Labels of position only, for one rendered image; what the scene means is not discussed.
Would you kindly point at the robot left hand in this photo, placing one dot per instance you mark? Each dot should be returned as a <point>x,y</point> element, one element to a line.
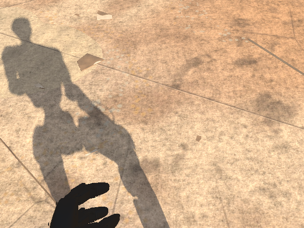
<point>67,215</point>

